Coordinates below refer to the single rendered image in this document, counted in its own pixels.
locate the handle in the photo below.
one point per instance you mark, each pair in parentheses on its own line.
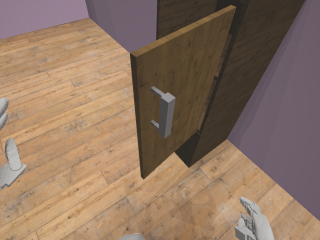
(167,105)

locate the right robot hand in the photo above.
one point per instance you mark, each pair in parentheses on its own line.
(257,227)

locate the left robot hand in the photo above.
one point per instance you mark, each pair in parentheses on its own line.
(10,171)

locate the cupboard door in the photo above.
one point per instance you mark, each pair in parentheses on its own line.
(183,64)

